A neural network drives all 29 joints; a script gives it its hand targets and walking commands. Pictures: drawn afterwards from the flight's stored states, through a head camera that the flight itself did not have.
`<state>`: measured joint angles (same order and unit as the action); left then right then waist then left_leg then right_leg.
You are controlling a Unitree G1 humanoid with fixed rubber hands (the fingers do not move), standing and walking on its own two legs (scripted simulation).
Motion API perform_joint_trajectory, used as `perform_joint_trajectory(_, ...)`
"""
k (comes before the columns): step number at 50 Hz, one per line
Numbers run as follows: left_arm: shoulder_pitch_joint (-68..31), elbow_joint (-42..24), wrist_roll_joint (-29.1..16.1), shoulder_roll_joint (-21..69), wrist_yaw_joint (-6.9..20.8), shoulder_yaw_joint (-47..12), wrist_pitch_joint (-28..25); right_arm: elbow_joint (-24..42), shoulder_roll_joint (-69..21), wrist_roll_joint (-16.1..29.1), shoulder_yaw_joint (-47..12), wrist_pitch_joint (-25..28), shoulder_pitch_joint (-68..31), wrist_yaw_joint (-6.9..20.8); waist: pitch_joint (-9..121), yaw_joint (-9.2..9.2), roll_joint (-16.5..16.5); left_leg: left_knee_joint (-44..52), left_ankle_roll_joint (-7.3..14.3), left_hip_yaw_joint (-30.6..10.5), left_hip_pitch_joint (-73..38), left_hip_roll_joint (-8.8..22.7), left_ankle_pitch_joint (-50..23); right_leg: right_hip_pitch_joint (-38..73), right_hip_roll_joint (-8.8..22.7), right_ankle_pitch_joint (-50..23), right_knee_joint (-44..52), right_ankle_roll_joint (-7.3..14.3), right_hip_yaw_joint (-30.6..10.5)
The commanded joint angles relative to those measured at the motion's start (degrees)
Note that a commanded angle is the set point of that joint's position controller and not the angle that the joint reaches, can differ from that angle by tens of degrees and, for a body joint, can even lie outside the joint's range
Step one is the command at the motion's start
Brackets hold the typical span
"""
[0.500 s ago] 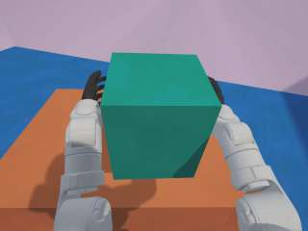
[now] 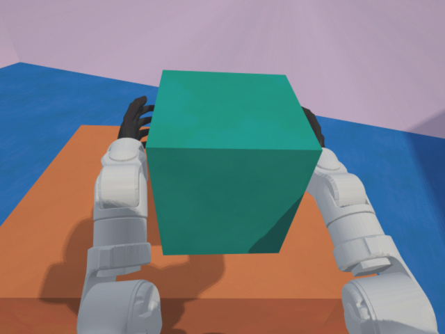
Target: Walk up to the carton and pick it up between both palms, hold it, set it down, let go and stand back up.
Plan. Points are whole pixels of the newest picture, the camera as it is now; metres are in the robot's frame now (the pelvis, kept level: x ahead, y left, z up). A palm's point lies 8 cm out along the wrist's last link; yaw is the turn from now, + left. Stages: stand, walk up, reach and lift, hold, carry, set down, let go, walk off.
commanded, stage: hold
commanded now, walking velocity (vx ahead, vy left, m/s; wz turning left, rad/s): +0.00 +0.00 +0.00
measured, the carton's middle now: (223, 166) +0.36 +0.00 +0.18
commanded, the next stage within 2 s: none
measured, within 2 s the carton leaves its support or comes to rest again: neither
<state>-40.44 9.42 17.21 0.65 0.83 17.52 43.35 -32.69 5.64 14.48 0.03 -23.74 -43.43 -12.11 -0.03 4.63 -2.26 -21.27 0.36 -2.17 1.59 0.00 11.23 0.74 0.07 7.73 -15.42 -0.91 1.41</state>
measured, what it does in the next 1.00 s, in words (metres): stands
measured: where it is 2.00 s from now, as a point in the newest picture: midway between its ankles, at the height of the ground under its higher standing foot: outside the picture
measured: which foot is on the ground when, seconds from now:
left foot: down 0.00-1.00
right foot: down 0.00-1.00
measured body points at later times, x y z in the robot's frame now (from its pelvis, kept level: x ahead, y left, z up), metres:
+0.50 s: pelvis +0.00 +0.00 +0.00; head -0.06 +0.02 +0.45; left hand +0.38 +0.16 +0.23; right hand +0.38 -0.15 +0.21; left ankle +0.02 +0.11 -0.75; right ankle +0.02 -0.13 -0.75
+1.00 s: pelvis +0.00 +0.00 +0.00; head -0.06 +0.02 +0.45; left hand +0.39 +0.15 +0.23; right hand +0.39 -0.16 +0.22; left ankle +0.02 +0.11 -0.75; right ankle +0.02 -0.13 -0.75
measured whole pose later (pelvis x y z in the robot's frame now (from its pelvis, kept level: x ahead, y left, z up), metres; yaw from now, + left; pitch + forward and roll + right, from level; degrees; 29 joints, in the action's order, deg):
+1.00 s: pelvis +0.00 +0.00 +0.00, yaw +0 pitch -7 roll -1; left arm -42.2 12.9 16.2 -0.1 -0.3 17.3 42.1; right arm -34.8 6.4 14.1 0.5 -24.3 -46.0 -11.8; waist 0.8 4.6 -2.1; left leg -21.4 0.0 -2.3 2.7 0.4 11.3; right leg -0.2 -0.5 7.8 -15.4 -0.5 1.3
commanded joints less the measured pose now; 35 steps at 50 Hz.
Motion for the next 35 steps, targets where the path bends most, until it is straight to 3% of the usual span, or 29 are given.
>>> perform_joint_trajectory(1, -37.7, -4.5, -8.5, 34.0, 9.1, -27.0, -3.4, 19.7, -37.2, 4.8, -17.4, 2.9, -47.2, 5.8, 20.1, 0.66, 4.3, 3.4, -2.2, 2.6, -1.8, -2.6, -14.6, 5.3, -4.1, -6.7, 0.9, -0.9, 1.9)
perform_joint_trajectory(4, -38.1, -6.7, -9.8, 34.1, 8.6, -28.7, -3.9, 23.5, -37.6, 5.8, -19.6, 3.4, -48.7, 5.6, 25.4, 0.69, 4.4, 1.6, -2.3, 2.4, -4.1, -3.1, -19.1, 6.8, -4.2, -12.0, 0.0, -1.2, 1.4)
perform_joint_trajectory(6, -37.3, -5.9, -9.8, 33.8, 8.7, -27.9, -3.8, 23.2, -38.1, 5.8, -19.7, 2.9, -48.1, 5.1, 24.1, 0.71, 3.1, 1.8, -1.8, 2.5, -3.1, -3.2, -18.1, 7.5, -4.0, -12.3, 0.1, -1.4, 1.2)
perform_joint_trajectory(7, -37.5, -7.0, -9.8, 34.1, 8.6, -29.0, -3.9, 22.7, -37.9, 5.4, -19.2, 2.7, -46.4, 5.0, 24.0, 1.61, 4.1, 2.0, -2.3, 2.4, -3.5, -3.0, -17.7, 7.2, -4.2, -11.8, 0.0, -1.2, 1.5)
perform_joint_trajectory(10, -38.2, -6.0, -9.9, 34.4, 8.2, -28.7, -3.8, 23.5, -37.6, 5.2, -19.1, 2.9, -48.9, 5.5, 23.6, 0.59, 4.2, 2.6, -2.2, 2.2, -2.3, -2.8, -15.8, 5.8, -4.1, -8.5, 0.5, -0.8, 1.7)
perform_joint_trajectory(13, -38.6, -4.7, -8.9, 32.7, 8.3, -27.2, -3.6, 18.5, -37.5, 4.5, -18.1, 2.2, -46.4, 5.9, 19.8, 0.32, 3.5, 4.3, -1.7, 2.4, -1.0, -2.3, -12.1, 5.2, -3.8, -5.1, 1.1, -0.9, 1.7)
perform_joint_trajectory(15, -36.9, -4.2, -8.6, 33.5, 8.6, -27.1, -3.1, 18.5, -37.2, 4.2, -17.4, 2.3, -45.9, 6.1, 20.1, 0.75, 3.9, 4.3, -1.5, 2.4, -1.1, -2.4, -13.2, 5.7, -3.7, -6.8, 0.7, -0.8, 1.3)
perform_joint_trajectory(20, -36.8, -1.2, -7.6, 33.2, 9.8, -24.3, -2.6, 19.4, -37.3, 4.5, -17.3, 2.6, -49.1, 5.7, 20.2, -0.66, 2.4, 4.5, -1.0, 3.2, -0.1, -2.8, -11.9, 7.1, -3.8, -5.8, 1.1, -1.1, 1.4)
perform_joint_trajectory(23, -39.9, -6.8, -10.6, 34.7, 9.0, -28.9, -4.0, 22.6, -38.4, 5.8, -18.5, 3.4, -48.9, 5.4, 27.3, 1.44, 4.5, 1.9, -2.4, 2.3, -3.5, -2.8, -18.5, 7.9, -4.1, -11.9, -0.1, -1.0, 1.3)
perform_joint_trajectory(27, -37.1, -5.0, -9.5, 32.8, 8.6, -27.3, -3.9, 21.9, -37.7, 5.7, -19.1, 2.6, -46.5, 5.1, 23.7, 0.83, 3.0, 2.0, -2.0, 2.3, -3.3, -3.2, -17.4, 7.2, -3.8, -12.3, 0.5, -1.6, 1.3)
perform_joint_trajectory(29, -36.3, -4.0, -8.2, 32.6, 9.1, -25.6, -3.5, 19.1, -37.2, 5.0, -18.4, 2.1, -45.4, 5.3, 20.7, 0.61, 3.2, 3.5, -1.9, 2.5, -1.6, -3.0, -14.5, 6.9, -3.7, -8.9, 0.9, -1.2, 1.4)
perform_joint_trajectory(32, -36.9, -5.9, -9.2, 33.5, 9.2, -27.3, -3.4, 23.1, -37.8, 5.4, -19.5, 3.0, -48.0, 5.2, 23.8, 0.14, 2.7, 2.7, -1.8, 2.7, -2.4, -2.9, -17.7, 8.0, -4.2, -11.3, 0.4, -1.1, 1.3)
perform_joint_trajectory(33, -38.4, -8.0, -10.1, 34.2, 9.0, -28.7, -3.8, 23.8, -38.2, 6.0, -19.9, 3.2, -48.1, 5.1, 25.1, 0.63, 4.0, 2.0, -2.1, 2.2, -2.8, -3.1, -18.6, 8.3, -4.1, -12.2, 0.1, -1.2, 1.4)
perform_joint_trajectory(34, -38.8, -7.5, -10.4, 34.2, 8.8, -29.0, -3.9, 23.5, -37.7, 5.5, -19.5, 3.0, -47.6, 5.0, 24.0, 1.08, 4.3, 2.0, -2.5, 2.2, -3.2, -2.9, -18.9, 7.5, -4.1, -12.0, 0.1, -1.1, 1.4)
perform_joint_trajectory(35, -39.3, -1.2, -10.6, 33.9, 8.5, -29.4, -3.4, 23.6, -35.5, 5.1, -17.4, 3.6, -53.5, 5.5, 22.9, 0.99, 5.2, 2.2, -2.9, 2.2, -2.7, -2.3, -14.1, 2.8, -4.6, -4.1, 1.2, -0.3, 2.2)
